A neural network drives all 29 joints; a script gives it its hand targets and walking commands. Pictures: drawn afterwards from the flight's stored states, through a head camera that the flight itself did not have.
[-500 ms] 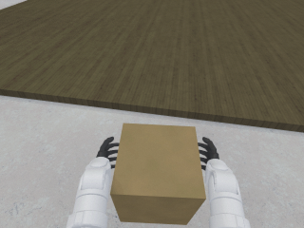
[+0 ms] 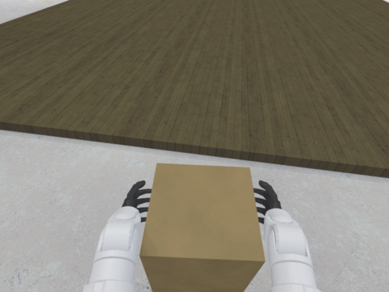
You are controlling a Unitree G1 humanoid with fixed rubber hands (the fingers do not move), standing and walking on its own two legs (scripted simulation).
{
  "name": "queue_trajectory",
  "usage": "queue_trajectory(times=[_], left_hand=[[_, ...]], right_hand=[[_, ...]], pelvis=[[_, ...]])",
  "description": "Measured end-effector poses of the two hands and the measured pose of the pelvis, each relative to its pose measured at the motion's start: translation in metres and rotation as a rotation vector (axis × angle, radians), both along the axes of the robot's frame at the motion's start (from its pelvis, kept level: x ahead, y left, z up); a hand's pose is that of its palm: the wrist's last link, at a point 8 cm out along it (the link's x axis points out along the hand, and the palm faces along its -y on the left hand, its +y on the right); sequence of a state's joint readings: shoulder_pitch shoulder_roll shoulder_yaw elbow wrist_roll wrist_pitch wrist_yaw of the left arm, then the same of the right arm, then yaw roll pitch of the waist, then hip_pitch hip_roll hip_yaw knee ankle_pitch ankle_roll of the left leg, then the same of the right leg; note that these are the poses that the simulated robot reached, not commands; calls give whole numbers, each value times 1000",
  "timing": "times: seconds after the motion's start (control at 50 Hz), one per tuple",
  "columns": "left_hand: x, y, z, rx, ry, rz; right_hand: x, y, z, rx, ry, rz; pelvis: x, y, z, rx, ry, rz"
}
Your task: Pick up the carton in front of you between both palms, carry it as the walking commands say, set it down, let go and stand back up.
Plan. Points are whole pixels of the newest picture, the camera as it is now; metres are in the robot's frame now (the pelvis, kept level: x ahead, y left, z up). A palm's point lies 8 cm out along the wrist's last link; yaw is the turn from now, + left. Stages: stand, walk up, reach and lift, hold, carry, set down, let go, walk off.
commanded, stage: hold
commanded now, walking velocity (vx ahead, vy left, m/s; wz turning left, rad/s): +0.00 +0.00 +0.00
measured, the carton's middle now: (199, 232) +0.29 +0.00 -0.04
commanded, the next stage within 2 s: carry in 0.54 s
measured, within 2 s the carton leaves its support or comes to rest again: neither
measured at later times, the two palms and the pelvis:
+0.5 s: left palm (128, 212) +0.28 +0.15 +0.05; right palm (274, 214) +0.28 -0.15 +0.05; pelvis -0.01 +0.00 +0.00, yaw +0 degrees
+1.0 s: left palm (142, 164) +0.39 +0.14 +0.07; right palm (269, 168) +0.39 -0.16 +0.07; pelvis +0.12 -0.01 -0.01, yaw -2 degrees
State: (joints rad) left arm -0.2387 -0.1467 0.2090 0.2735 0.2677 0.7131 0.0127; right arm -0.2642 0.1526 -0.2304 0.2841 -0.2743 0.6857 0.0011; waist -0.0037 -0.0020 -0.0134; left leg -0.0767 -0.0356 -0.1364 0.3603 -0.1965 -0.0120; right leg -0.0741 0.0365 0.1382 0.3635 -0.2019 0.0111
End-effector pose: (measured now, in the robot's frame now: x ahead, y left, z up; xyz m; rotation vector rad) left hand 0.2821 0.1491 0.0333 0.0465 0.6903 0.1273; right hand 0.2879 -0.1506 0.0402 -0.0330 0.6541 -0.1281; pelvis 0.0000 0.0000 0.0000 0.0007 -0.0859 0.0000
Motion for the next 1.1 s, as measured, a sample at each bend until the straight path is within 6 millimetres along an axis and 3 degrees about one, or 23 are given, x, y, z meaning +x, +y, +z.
queue_trajectory(times=[0.14,0.48,0.68,0.78,0.88,0.98,1.1], left_hand=[[-3,-1,14,-4,-28,1],[-6,0,14,-15,-14,8],[10,-3,22,-14,-53,11],[32,-14,33,-25,-68,20],[59,-12,38,-24,-17,48],[98,-6,40,-43,3,49],[158,-31,40,-61,15,30]], right_hand=[[-4,-1,14,5,-28,-5],[-8,0,14,15,-14,-17],[7,-4,19,27,-53,-20],[28,-15,27,42,-67,-28],[65,-12,36,47,-15,-8],[99,-6,35,85,5,-48],[144,-31,31,96,14,-94]], pelvis=[[-3,0,1,0,-22,1],[-14,2,-1,0,-37,-1],[0,-2,-8,5,73,-17],[26,-13,-14,-5,116,1],[61,-10,-11,17,150,23],[106,-9,-14,19,180,-29],[168,-22,-17,-20,176,-6]])
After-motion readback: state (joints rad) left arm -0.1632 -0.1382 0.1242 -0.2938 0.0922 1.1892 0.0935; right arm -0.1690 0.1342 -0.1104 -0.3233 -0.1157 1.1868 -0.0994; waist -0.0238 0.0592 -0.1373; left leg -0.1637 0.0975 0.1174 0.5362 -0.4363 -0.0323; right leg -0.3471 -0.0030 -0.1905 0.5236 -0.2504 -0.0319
